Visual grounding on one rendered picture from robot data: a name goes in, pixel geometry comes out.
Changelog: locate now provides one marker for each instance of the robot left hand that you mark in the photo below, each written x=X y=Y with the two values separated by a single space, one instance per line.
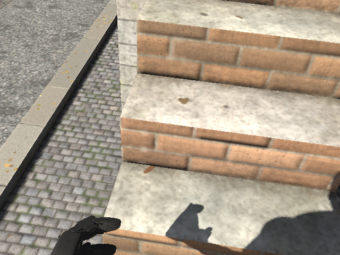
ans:
x=70 y=242

